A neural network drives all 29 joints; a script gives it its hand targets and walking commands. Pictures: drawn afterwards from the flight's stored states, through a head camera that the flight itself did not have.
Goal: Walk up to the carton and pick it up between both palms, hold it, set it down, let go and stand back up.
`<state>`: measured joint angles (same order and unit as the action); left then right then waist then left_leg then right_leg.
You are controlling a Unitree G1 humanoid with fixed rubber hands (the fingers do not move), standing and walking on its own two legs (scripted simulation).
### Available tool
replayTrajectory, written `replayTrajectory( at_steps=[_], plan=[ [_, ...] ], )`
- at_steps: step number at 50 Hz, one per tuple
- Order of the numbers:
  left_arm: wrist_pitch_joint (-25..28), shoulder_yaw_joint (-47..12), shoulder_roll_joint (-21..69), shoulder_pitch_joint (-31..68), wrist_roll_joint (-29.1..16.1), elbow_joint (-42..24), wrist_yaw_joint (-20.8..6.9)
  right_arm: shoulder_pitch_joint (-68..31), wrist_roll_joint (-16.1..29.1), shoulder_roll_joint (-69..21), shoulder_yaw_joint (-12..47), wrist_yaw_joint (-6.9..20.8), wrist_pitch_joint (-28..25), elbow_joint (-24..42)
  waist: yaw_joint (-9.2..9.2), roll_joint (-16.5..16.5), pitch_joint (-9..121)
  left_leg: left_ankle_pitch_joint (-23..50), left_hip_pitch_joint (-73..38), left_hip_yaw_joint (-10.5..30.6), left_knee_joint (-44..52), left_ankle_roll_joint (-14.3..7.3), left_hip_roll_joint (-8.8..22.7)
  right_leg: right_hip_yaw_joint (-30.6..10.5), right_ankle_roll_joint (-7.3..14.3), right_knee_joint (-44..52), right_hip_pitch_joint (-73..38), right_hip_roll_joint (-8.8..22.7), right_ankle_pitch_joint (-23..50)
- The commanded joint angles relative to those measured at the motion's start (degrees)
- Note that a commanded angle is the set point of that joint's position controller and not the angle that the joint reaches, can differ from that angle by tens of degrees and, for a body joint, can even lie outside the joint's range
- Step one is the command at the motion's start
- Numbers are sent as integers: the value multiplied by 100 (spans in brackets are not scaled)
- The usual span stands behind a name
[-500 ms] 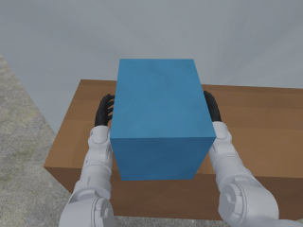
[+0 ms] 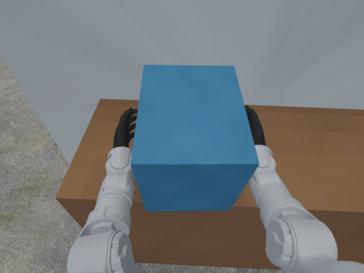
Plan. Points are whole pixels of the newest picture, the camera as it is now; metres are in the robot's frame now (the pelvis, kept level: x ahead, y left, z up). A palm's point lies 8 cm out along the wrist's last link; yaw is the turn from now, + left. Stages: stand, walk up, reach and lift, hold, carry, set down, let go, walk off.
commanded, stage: reach and lift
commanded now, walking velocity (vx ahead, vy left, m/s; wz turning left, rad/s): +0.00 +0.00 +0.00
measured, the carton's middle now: (188, 140) +0.41 +0.03 +0.07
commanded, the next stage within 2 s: none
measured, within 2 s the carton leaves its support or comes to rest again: neither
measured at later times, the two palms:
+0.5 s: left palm (115, 122) +0.37 +0.18 +0.15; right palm (261, 123) +0.39 -0.12 +0.15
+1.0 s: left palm (113, 117) +0.35 +0.17 +0.19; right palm (272, 119) +0.37 -0.13 +0.19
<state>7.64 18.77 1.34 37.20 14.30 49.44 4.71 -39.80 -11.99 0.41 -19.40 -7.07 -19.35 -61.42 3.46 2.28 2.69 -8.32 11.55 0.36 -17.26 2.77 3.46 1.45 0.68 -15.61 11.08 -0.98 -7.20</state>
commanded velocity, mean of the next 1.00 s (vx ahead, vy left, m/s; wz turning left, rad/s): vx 0.00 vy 0.00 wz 0.00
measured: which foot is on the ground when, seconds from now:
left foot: down 0.00-1.00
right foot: down 0.00-1.00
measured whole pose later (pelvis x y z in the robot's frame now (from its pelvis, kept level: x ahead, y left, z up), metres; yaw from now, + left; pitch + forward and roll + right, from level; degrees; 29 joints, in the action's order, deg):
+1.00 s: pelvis -0.01 +0.02 +0.00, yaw +1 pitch -7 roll -1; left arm -36.8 13.3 0.6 35.6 14.7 13.9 3.1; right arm -41.4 11.0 5.1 -3.1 -9.0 16.5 -37.3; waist -3.6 2.6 0.1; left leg -10.0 2.2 1.1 -19.4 1.3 1.9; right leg 2.2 -0.8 -16.1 0.5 0.6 -8.4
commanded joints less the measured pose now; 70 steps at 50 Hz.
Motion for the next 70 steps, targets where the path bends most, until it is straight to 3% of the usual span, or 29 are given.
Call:
replayTrajectory(
  at_steps=[1, 2, 3, 4, 5, 6, 7, 8, 9, 14, 20, 22, 25, 27, 29, 32, 34, 36, 39, 40, 41, 42, 46, 48, 53, 57, 61, 65, 70],
  plan=[
    [-2, -2310, 3599, 3920, -219, -1197, -648, -3666, -41, -3328, 2067, 713, -47, 1214, -141, -252, 3118, 1453, -805, -705, -82, -3, -322, 306, -200, -35, -1512, -85, 1265],
    [-122, -2275, 3684, 4040, -196, -1206, -642, -3964, 78, -3322, 2185, 759, 12, 1329, -81, -303, 3063, 1450, -770, -659, -73, -22, -303, 326, -196, -100, -1384, -123, 1187],
    [-246, -2348, 3550, 4057, -229, -1250, -666, -3843, 90, -3321, 2179, 704, 155, 1369, -247, -121, 2876, 1316, -750, -623, -59, -61, -321, 278, -246, -62, -1550, -78, 1329],
    [-419, -2255, 3521, 3958, -202, -1161, -672, -3929, 172, -3240, 2159, 719, 318, 1266, -210, -217, 2483, 1044, -673, -620, 23, -98, -357, 252, -214, 33, -1418, -57, 959],
    [-420, -2511, 3592, 4284, -364, -1823, -677, -4179, 292, -3395, 2255, 723, 246, 1837, -223, -359, 3035, 1295, -850, -578, -36, -50, -345, 255, -220, -84, -1603, -56, 1217],
    [-645, -2621, 3675, 4003, -423, -1756, -676, -4017, 431, -3231, 2226, 709, 446, 1623, -373, -437, 2660, 1336, -1000, -540, -1, -36, -341, 306, -181, 15, -1398, -94, 1083],
    [-648, -2750, 3761, 4270, -560, -2103, -619, -4503, 684, -3444, 2692, 729, 496, 2265, -157, -263, 3199, 1451, -1018, -544, -105, -62, -394, 257, -208, -34, -1573, -129, 1217],
    [-772, -3020, 3860, 4353, -684, -2174, -577, -4387, 718, -3412, 2713, 726, 667, 2065, -361, -332, 3054, 1320, -924, -452, -59, -47, -378, 278, -166, 28, -1339, -125, 992],
    [-792, -3374, 3985, 4434, -865, -2673, -535, -4700, 955, -3555, 3068, 737, 588, 2899, -355, -436, 3928, 1828, -1208, -375, -255, 32, -379, 283, -179, -151, -1569, -154, 1572],
    [-1689, -2738, 3530, 3500, -434, -2574, -674, -3860, 1300, -3337, 3144, 621, 1500, 2449, -316, -300, 2380, 1363, -1111, -339, -49, -124, -453, 142, -220, 66, -1654, -35, 1241],
    [-2395, -2523, 3265, 3326, -403, -3020, -1111, -4137, 1675, -3295, 3420, 494, 1889, 3432, -299, 223, 2106, 1265, -1146, -322, -17, -215, -541, 10, -362, 21, -2051, 56, 1705],
    [-2554, -2923, 3468, 3258, -564, -3566, -1057, -4005, 1876, -3241, 3537, 473, 1937, 3768, -461, -47, 2423, 1820, -1412, -286, -130, -47, -519, 104, -296, -34, -2021, -42, 2051],
    [-2920, -3016, 3592, 3397, -472, -3692, -1060, -3889, 1850, -3020, 3299, 455, 2168, 3583, -738, -224, 1911, 1990, -1676, -212, -120, 74, -468, 250, -271, 91, -1612, -150, 1571],
    [-3114, -3014, 3436, 3445, -460, -3854, -1105, -3789, 1893, -2930, 3276, 492, 2273, 3595, -730, -385, 1603, 1814, -1655, -244, -95, 70, -472, 254, -268, 101, -1434, -120, 1253],
    [-3238, -2898, 3289, 3404, -495, -3824, -1186, -4161, 2003, -2961, 3450, 476, 2318, 4074, -654, -156, 1830, 1544, -1461, -304, -129, -15, -558, 171, -297, 69, -1786, -110, 1430],
    [-3366, -3786, 3895, 3635, -830, -4672, -1017, -4507, 2273, -2945, 3675, 461, 2295, 4775, -871, -805, 2944, 2663, -2176, -61, -398, 274, -390, 366, -190, -63, -1511, -301, 1486],
    [-3388, -4120, 3942, 3730, -1086, -5002, -819, -4612, 2470, -2930, 3876, 519, 2359, 5221, -776, -1053, 3445, 2805, -2353, 61, -563, 387, -344, 376, -130, -36, -1171, -383, 1117],
    [-3550, -4055, 3837, 3531, -1000, -4768, -718, -4118, 2446, -2730, 3666, 514, 2537, 4668, -952, -1048, 2626, 2689, -2384, 129, -532, 448, -314, 412, -119, 20, -897, -381, 974],
    [-3796, -3624, 3608, 3073, -871, -4505, -793, -4034, 2562, -2855, 3838, 522, 2839, 4724, -617, -425, 2218, 1582, -1697, 6, -190, 70, -378, 246, -180, 61, -1279, -303, 728],
    [-3848, -3553, 3625, 3301, -893, -4641, -823, -4508, 2606, -2951, 3909, 504, 2811, 5001, -614, -230, 2524, 1711, -1685, -7, -182, -34, -401, 262, -232, -3, -1541, -279, 1018],
    [-3929, -3156, 3340, 3176, -699, -4062, -915, -4510, 2461, -2686, 3604, 496, 2926, 4643, -683, -174, 1895, 1216, -1395, -54, -57, -96, -433, 224, -231, 69, -1370, -210, 740],
    [-4088, -2941, 3256, 2861, -572, -3904, -948, -4444, 2503, -2670, 3696, 532, 3043, 4582, -540, 29, 1722, 1114, -1232, -70, 26, -168, -419, 226, -234, 58, -1566, -231, 772],
    [-4053, -3227, 3364, 3834, -787, -4444, -1035, -4983, 2761, -3114, 3849, 452, 3118, 4791, -665, -157, 2369, 1275, -1471, -118, -145, -147, -544, 215, -329, -32, -1624, -205, 1119],
    [-4152, -2867, 3201, 3741, -643, -3993, -1083, -4902, 2695, -3178, 3707, 410, 3259, 4286, -642, -118, 1783, 865, -1226, -129, -46, -222, -577, 164, -363, 16, -1563, -140, 901],
    [-3972, -3042, 3219, 4595, -1004, -4269, -1131, -5267, 2661, -3473, 3576, 376, 3255, 4499, -728, -139, 2591, 646, -1177, -82, -62, -264, -606, 141, -389, -43, -1598, -124, 888],
    [-4077, -2540, 2955, 4256, -685, -3226, -1344, -4798, 2350, -3308, 3096, 263, 3448, 3749, -933, -35, 1674, 103, -924, -148, 104, -354, -657, 129, -459, 112, -1524, 5, 520],
    [-4041, -2737, 3191, 4633, -742, -3789, -1328, -5077, 2605, -3314, 3205, 296, 3420, 3737, -903, -466, 2228, 593, -1180, -47, 13, -200, -620, 231, -397, -25, -1525, -139, 699],
    [-3979, -2634, 3114, 4891, -892, -3754, -1275, -5387, 2695, -3506, 3415, 266, 3448, 3928, -737, -197, 2410, 582, -1020, -59, -10, -285, -618, 192, -449, -68, -1673, -134, 766],
    [-4061, -2920, 3398, 4801, -1005, -3856, -1193, -5367, 2846, -3309, 3406, 271, 3519, 3977, -889, -458, 2320, 1063, -1367, -12, -106, -110, -573, 288, -355, -4, -1425, -245, 728]
  ],
)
